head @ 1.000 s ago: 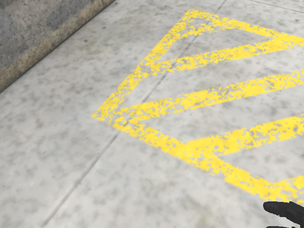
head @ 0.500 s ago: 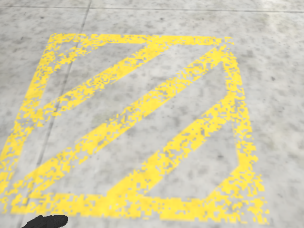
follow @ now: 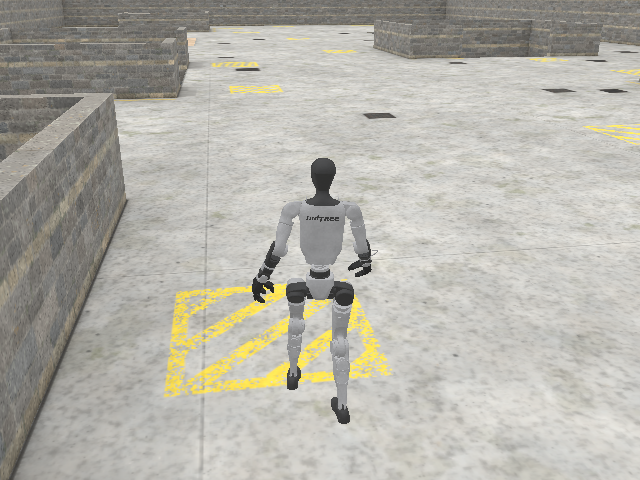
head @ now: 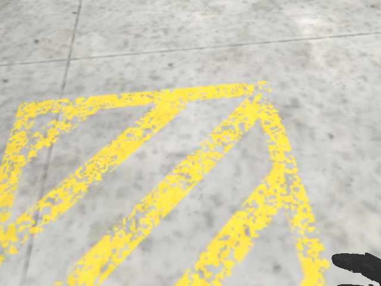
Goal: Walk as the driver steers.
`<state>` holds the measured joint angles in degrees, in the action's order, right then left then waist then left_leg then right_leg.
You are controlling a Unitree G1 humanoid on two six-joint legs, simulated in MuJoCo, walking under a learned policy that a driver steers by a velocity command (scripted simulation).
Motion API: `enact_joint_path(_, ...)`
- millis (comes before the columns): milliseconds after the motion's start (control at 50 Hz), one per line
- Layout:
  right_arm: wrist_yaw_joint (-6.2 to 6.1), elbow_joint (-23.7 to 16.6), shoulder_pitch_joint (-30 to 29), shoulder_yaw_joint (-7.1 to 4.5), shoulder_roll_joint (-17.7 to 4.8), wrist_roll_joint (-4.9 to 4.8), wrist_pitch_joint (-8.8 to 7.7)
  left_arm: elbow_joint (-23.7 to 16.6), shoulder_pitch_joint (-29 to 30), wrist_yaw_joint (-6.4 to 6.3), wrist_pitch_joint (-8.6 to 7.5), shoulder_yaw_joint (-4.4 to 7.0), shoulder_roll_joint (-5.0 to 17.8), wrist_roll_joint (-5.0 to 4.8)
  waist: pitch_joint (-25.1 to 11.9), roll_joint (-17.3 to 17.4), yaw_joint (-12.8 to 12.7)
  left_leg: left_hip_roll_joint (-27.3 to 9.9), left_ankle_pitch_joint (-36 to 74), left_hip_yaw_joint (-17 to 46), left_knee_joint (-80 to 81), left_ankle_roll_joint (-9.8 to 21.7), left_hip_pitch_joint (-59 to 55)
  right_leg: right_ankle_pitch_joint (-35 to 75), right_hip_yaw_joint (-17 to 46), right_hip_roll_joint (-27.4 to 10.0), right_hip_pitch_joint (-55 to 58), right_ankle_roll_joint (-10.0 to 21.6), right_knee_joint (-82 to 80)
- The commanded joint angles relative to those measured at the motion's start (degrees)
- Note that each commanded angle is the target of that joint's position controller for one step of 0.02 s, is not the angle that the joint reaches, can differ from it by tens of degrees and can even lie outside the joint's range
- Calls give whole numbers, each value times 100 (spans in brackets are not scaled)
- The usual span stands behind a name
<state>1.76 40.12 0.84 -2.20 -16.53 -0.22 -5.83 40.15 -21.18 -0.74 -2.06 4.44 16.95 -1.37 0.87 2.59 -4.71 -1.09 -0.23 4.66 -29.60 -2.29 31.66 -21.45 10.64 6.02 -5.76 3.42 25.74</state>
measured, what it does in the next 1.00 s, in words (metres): walks ahead, turning right: left foot, then right foot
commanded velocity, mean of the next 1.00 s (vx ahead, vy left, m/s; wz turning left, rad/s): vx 0.50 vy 0.00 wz -0.54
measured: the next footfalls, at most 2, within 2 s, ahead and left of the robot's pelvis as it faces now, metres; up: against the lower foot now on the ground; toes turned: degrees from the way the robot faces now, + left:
left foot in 0.04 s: +0.20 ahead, +0.13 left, +0.00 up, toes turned -5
right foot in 0.56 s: +0.42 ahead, -0.19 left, +0.00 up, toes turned -23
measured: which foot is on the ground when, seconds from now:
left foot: up 0.00-0.02, down 0.04-0.56, up 0.58-1.00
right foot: down 0.00-0.06, up 0.08-0.54, down 0.56-1.00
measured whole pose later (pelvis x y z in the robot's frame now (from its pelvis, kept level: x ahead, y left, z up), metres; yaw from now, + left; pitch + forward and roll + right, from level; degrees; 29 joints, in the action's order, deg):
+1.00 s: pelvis +0.53 -0.14 +0.00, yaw -32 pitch +2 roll -1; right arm 2.3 40.0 2.5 -1.6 -16.4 0.1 -5.5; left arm 41.8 -20.6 -0.3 -2.7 3.5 16.6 -0.9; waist 1.0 2.8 -4.6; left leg -2.0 1.9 2.2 -29.9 -0.8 31.8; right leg -21.0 7.8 5.6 -2.6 3.5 22.6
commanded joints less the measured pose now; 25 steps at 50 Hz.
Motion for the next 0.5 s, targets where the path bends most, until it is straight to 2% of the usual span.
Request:
enact_joint_path(20, -20, -299, 312, -325, -810, -19, -157, -314, 159, -34, -6, 200, 748, 5, -254, -1034, 545, 118, -380, -174, 329, 279, -1300, 1650, 1278, -1233, -376, 641, 101)
enact_joint_path(40, -57, -220, 937, -410, -1003, 71, -193, -368, 178, -18, -19, 101, 477, 37, -765, -872, 843, -290, -404, 122, 270, 539, -2413, 1705, 1002, -925, -685, 432, 1044)
enact_joint_path(60, -108, -156, 1727, -521, -1460, 201, -195, -505, -225, -16, -47, -10, 129, 15, -1657, 197, 926, -1561, -921, 1777, 348, 1194, -4460, 572, 285, -293, -2184, 22, 2943)
enact_joint_path(80, -50, 26, 2108, -557, -1477, 105, -112, -594, -598, -32, -90, -45, 242, -76, -2093, 1731, 819, -2377, -2520, 4071, 1046, 1746, -5239, -1324, -62, -135, -3564, -177, 4384)
enact_joint_path(100, -56, -83, 1853, -422, -978, 12, -76, -490, -318, -30, -73, 81, 772, -113, -1358, 950, 919, -2253, -3412, 3806, 1276, 1569, -4719, -967, 70, -495, -4074, -243, 4983)
enact_joint_path(120, -92, -127, 1616, -357, -765, 22, -12, -563, 210, -23, -36, 120, 908, -62, -761, 467, 963, -2041, -3099, 2905, 1301, 1347, -4020, -512, -160, -700, -4124, -269, 5090)
enact_joint_path(140, -108, -125, 1353, -310, -658, 70, 23, -629, 476, -15, -18, 124, 850, 0, -350, 211, 848, -1788, -2405, 2203, 1419, 1259, -3298, -155, -269, -868, -3946, -276, 4864)
enact_joint_path(160, -124, -93, 1191, -266, -528, 102, 27, -655, 563, 5, 2, 145, 770, 21, -141, 278, 714, -1590, -1884, 1698, 1548, 1212, -2841, 84, -261, -1042, -3758, -267, 4595)
enact_joint_path(180, -136, -68, 1113, -251, -489, 117, 13, -648, 498, 33, 35, 135, 658, -17, -50, 417, 606, -1440, -1566, 1285, 1697, 1167, -2512, 217, -316, -1158, -3498, -259, 4437)
enact_joint_path(200, -139, -32, 1096, -256, -467, 91, -12, -635, 457, 47, 69, 117, 536, -41, -35, 474, 569, -1375, -1318, 974, 1824, 1186, -2381, 283, -392, -1199, -3397, -269, 4312)
enact_joint_path(280, -153, 176, 1240, -358, -736, 74, -73, -766, 800, 63, 111, 49, 328, 16, 21, 197, 587, -1489, -244, 166, 2059, 1360, -2541, 933, -444, -1297, -3712, -385, 3596)
enact_joint_path(340, -174, 266, 1242, -376, -837, 59, -21, -793, 1147, 156, 59, 12, 265, 7, 70, 146, 691, -1343, 229, -530, 2064, 1219, -2726, 1805, -640, -1267, -3593, -378, 2648)
enact_joint_path(400, -203, 384, 1451, -399, -969, 13, 54, -932, 1750, 280, 11, -47, 149, 5, 254, 102, 927, -1325, 298, -1000, 2060, 1088, -2881, 2261, -994, -1165, -3336, -301, 1750)
enact_joint_path(460, -197, 494, 1627, -450, -1136, -82, 150, -1093, 2069, 380, 15, -36, 198, -21, 400, 128, 961, -1501, 700, -1217, 1915, 996, -3327, 1929, -1206, -1067, -3227, -122, 1242)
enact_joint_path(500, -218, 503, 1593, -501, -1303, -150, 220, -1132, 1930, 407, 35, 54, 377, 15, 225, 262, 748, -1540, 2388, -1438, 1336, 889, -3609, 1339, -1475, -777, -2753, 103, 1066)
